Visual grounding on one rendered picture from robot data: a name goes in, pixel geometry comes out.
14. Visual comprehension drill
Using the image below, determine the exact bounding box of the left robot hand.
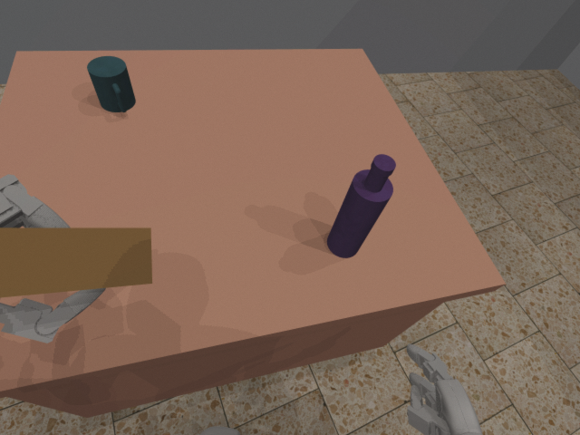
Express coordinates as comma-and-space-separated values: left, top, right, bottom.
0, 174, 106, 343

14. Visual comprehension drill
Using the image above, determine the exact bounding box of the sponge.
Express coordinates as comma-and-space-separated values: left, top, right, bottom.
0, 227, 152, 298

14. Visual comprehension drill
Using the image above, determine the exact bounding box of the right robot hand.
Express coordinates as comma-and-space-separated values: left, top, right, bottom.
407, 344, 483, 435

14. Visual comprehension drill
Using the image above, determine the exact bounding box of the table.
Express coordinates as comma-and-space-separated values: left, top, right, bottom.
0, 49, 506, 418

